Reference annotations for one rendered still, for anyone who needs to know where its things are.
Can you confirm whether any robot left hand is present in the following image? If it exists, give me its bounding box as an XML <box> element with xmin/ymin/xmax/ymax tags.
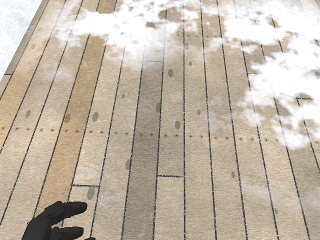
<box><xmin>21</xmin><ymin>201</ymin><xmax>96</xmax><ymax>240</ymax></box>

